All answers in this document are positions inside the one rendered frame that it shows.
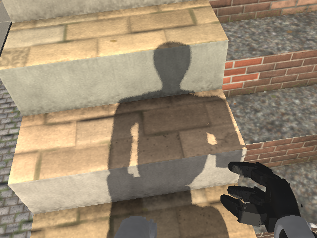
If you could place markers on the right robot hand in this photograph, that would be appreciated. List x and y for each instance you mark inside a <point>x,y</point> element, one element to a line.
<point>261,208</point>

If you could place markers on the robot right forearm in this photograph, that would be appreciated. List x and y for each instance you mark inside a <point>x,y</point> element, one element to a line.
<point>292,226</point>

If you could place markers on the robot left thigh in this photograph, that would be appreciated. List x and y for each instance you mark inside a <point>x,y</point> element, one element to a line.
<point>137,227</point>

